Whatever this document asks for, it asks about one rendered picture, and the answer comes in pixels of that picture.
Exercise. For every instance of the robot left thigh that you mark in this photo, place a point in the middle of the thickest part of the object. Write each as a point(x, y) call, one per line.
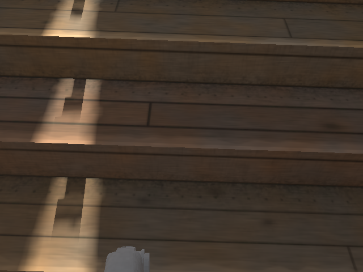
point(128, 260)

